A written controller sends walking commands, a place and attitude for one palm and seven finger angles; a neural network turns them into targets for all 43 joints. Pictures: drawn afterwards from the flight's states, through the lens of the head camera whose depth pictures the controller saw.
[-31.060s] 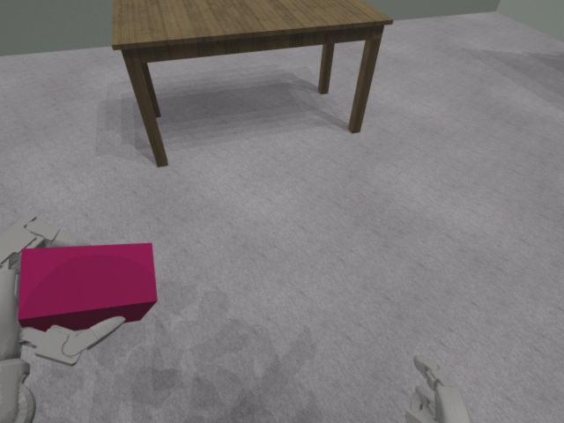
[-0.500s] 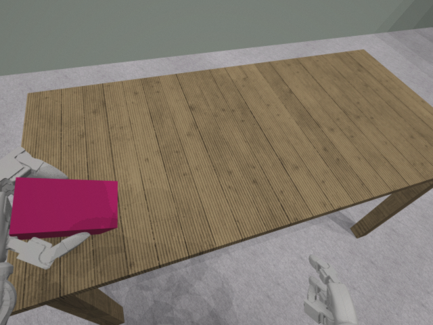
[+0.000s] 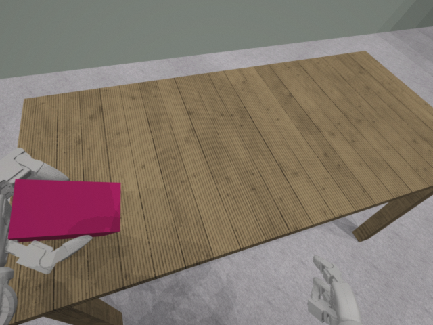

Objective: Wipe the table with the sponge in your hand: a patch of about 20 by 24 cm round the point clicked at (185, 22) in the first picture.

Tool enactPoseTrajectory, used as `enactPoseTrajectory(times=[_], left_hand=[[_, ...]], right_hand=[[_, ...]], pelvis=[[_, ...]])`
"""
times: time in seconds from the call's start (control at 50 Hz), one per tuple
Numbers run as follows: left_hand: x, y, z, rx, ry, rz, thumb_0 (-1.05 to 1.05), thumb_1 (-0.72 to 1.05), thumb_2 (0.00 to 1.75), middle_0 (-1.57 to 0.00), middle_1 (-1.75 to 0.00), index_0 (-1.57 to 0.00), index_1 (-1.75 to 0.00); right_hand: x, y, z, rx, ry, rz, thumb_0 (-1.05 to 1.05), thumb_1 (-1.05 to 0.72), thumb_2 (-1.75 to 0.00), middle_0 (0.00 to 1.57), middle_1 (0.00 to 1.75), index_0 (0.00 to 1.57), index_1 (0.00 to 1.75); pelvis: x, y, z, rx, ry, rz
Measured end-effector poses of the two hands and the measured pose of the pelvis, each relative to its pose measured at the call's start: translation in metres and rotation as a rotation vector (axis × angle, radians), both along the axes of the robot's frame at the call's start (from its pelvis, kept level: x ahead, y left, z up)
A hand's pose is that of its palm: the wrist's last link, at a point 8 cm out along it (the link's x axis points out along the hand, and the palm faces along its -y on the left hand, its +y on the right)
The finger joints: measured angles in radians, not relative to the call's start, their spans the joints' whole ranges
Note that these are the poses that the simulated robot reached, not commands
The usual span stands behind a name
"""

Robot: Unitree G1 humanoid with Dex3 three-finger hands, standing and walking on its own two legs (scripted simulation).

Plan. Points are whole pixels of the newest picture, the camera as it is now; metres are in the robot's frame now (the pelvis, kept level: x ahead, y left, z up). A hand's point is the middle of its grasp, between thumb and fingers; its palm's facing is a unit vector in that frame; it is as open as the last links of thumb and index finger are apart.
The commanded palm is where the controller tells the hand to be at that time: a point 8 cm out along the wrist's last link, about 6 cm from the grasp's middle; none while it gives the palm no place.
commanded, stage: look again from close up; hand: left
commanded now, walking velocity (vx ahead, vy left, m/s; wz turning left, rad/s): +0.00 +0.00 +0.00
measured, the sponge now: (81, 212) +0.23 +0.22 +0.13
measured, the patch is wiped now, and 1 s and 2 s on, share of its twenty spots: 0.00 0.00 0.00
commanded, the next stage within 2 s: turn the palm down, sponge in hand in 0.24 s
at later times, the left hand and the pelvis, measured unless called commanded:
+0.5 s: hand (18, 177) +0.24 +0.27 +0.20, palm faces +0.44 -0.77 -0.47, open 10.3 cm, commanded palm +0.17 +0.27 +0.17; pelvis -0.01 -0.02 +0.00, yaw +1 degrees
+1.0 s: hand (51, 224) +0.21 +0.25 +0.12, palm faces +0.24 -0.57 -0.79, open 10.3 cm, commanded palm +0.17 +0.27 +0.17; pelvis +0.00 -0.04 -0.01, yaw +2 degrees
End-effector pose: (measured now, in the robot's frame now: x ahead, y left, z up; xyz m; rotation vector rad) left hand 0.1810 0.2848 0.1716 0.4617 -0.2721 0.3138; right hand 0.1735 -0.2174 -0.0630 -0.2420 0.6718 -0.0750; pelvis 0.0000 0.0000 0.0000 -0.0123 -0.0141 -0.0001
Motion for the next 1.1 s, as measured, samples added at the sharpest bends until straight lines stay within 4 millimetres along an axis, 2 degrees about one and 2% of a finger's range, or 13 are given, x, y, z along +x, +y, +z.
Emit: enactPoseTrajectory(times=[0.14,0.34,0.42,0.48,0.54,0.62,0.68,0.74,0.82,0.88,0.96,1.02,1.1], left_hand=[[-0.001,-0.005,0.007,0.026,-0.006,-0.001,-0.01,-0.53,1.02,-0.69,-1.35,-0.73,-1.34],[-0.004,-0.01,-0.004,-0.01,0.041,0.019,-0.01,-0.53,1.02,-0.69,-1.35,-0.73,-1.34],[0.013,0.006,0.035,0.198,-0.045,0.036,-0.01,-0.53,1.02,-0.69,-1.34,-0.73,-1.34],[0.015,0.018,0.05,0.122,-0.031,0.1,-0.01,-0.53,1.02,-0.69,-1.34,-0.73,-1.34],[0.008,0.012,0.035,0.065,0.106,0.116,-0.01,-0.53,1.02,-0.69,-1.34,-0.73,-1.34],[-0.008,-0.01,-0.007,0.105,0.322,0.1,-0.01,-0.53,1.02,-0.69,-1.34,-0.73,-1.34],[-0.021,-0.022,-0.025,0.141,0.338,0.091,-0.01,-0.53,1.02,-0.69,-1.34,-0.73,-1.34],[-0.029,-0.028,-0.019,0.192,0.228,0.12,-0.01,-0.53,1.02,-0.69,-1.34,-0.73,-1.33],[-0.03,-0.024,0.003,0.281,0.118,0.196,-0.01,-0.53,1.02,-0.69,-1.34,-0.73,-1.33],[-0.021,-0.015,0.01,0.31,0.174,0.24,-0.01,-0.53,1.02,-0.69,-1.34,-0.73,-1.33],[-0.005,-0.007,0.001,0.337,0.363,0.232,-0.01,-0.53,1.02,-0.69,-1.34,-0.73,-1.33],[0.003,-0.012,-0.008,0.371,0.441,0.175,-0.01,-0.53,1.02,-0.69,-1.34,-0.73,-1.33],[0.006,-0.029,-0.008,0.424,0.396,0.091,-0.01,-0.53,1.02,-0.69,-1.34,-0.73,-1.33]], right_hand=[[-0.006,-0.009,-0.003,0.008,0.007,-0.021,0.01,-0.9,-0.9,0.2,0.3,0.2,0.3],[-0.015,-0.021,-0.004,0.001,0.018,-0.043,0.01,-0.9,-0.9,0.2,0.3,0.2,0.3],[-0.014,-0.019,-0.012,-0.037,0.035,0.053,0.01,-0.9,-0.9,0.2,0.3,0.2,0.3],[-0.009,-0.019,-0.016,0.007,0.014,0.056,0.01,-0.9,-0.9,0.2,0.3,0.2,0.3],[-0.002,-0.02,-0.016,0.055,-0.033,0.033,0.02,-0.9,-0.9,0.2,0.3,0.2,0.3],[0.007,-0.021,-0.015,0.069,-0.069,0.043,0.01,-0.9,-0.9,0.2,0.3,0.2,0.3],[0.012,-0.022,-0.014,0.037,-0.073,0.075,0.01,-0.9,-0.9,0.2,0.3,0.2,0.3],[0.016,-0.024,-0.015,0.003,-0.06,0.112,0.01,-0.9,-0.9,0.2,0.3,0.2,0.3],[0.02,-0.027,-0.02,-0.012,-0.032,0.135,0.01,-0.9,-0.9,0.2,0.3,0.2,0.3],[0.022,-0.031,-0.024,0.003,-0.017,0.112,0.01,-0.9,-0.9,0.2,0.3,0.2,0.3],[0.024,-0.037,-0.028,0.025,-0.017,0.056,0.01,-0.9,-0.9,0.2,0.3,0.2,0.3],[0.025,-0.041,-0.029,0.025,-0.02,0.024,0.01,-0.9,-0.9,0.2,0.3,0.2,0.3],[0.026,-0.047,-0.028,0.0,-0.004,0.008,0.01,-0.9,-0.9,0.2,0.3,0.2,0.3]], pelvis=[[0.0,-0.005,0.0,0.001,0.002,-0.004],[-0.004,-0.01,0.001,0.002,0.004,-0.009],[-0.01,-0.016,-0.004,0.009,-0.009,0.031],[-0.009,-0.016,-0.004,0.009,-0.016,0.015],[-0.007,-0.016,-0.004,0.014,-0.025,0.014],[-0.01,-0.02,-0.005,0.025,-0.033,0.018],[-0.014,-0.029,-0.008,0.03,-0.028,0.027],[-0.015,-0.038,-0.011,0.026,-0.02,0.041],[-0.013,-0.046,-0.012,0.015,-0.02,0.061],[-0.01,-0.047,-0.011,0.013,-0.026,0.066],[-0.005,-0.045,-0.008,0.017,-0.028,0.053],[0.0,-0.043,-0.008,0.02,-0.02,0.04],[0.008,-0.041,-0.009,0.021,-0.001,0.029]])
